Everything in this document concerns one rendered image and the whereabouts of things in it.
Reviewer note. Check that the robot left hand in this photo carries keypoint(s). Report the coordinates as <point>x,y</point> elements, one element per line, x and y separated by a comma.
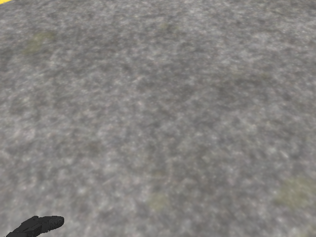
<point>35,226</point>

